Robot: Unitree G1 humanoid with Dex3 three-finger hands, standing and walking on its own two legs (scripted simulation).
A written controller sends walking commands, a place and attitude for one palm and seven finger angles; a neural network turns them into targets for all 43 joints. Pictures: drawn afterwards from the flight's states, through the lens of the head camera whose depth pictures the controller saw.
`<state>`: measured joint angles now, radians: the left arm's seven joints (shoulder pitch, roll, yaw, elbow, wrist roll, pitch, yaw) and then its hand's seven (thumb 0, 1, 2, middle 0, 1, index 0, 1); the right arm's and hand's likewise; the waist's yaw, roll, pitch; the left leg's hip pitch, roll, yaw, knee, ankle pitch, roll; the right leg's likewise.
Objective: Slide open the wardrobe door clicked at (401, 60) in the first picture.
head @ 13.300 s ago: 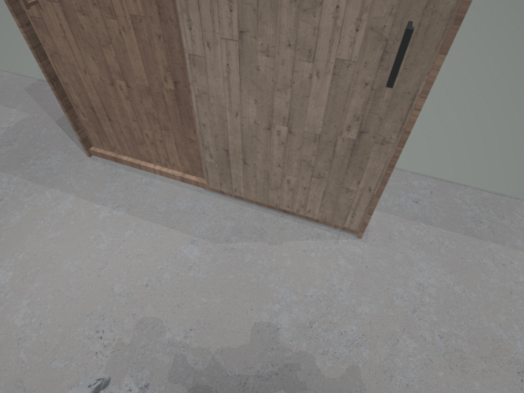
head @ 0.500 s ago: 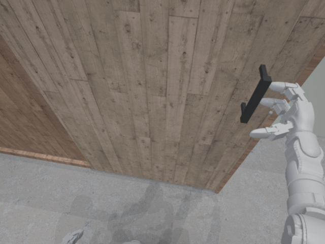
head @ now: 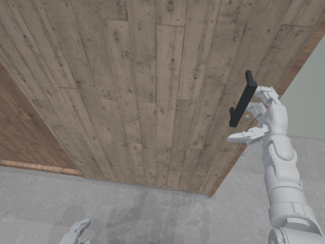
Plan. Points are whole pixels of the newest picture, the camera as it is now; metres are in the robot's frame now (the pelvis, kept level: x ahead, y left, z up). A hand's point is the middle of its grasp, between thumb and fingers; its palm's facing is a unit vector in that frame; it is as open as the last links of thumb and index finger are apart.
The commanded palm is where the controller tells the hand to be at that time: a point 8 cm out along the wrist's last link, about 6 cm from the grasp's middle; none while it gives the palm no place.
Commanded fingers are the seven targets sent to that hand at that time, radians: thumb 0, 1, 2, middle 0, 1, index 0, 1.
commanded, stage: slide the fingers in behind the handle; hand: right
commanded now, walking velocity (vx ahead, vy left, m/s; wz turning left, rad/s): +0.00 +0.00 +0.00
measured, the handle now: (240, 100) +0.46 -0.16 +0.11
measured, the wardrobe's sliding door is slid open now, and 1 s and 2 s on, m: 0.00 0.00 0.00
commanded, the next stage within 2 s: grip the handle and tug to test in 0.96 s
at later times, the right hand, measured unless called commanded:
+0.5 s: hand (233, 114) +0.41 -0.13 +0.11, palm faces +0.07 +1.00 -0.01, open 14.0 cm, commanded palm +0.38 -0.18 +0.11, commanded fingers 0.00 0.50 -0.30 0.30 1.20 0.30 1.20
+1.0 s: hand (234, 116) +0.41 -0.14 +0.11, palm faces +0.07 +1.00 +0.00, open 14.0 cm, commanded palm +0.38 -0.18 +0.11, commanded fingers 0.00 0.50 -0.30 0.30 1.20 0.30 1.20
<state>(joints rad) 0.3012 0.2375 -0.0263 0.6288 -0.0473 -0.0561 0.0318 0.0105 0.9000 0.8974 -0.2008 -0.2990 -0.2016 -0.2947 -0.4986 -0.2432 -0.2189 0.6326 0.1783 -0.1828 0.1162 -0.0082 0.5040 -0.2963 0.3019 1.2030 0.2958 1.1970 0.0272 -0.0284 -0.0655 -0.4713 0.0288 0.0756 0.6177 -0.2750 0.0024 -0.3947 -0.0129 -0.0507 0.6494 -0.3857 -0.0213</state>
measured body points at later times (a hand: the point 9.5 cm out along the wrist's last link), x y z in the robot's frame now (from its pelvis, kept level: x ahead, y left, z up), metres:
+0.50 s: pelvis -0.01 +0.02 +0.00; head +0.03 +0.03 +0.45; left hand +0.09 +0.27 -0.12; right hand +0.40 -0.19 +0.11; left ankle +0.02 +0.12 -0.72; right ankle -0.04 -0.10 -0.72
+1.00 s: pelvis -0.01 +0.02 +0.00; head +0.03 +0.03 +0.45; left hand +0.09 +0.27 -0.12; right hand +0.40 -0.19 +0.11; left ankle +0.02 +0.12 -0.72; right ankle -0.04 -0.10 -0.72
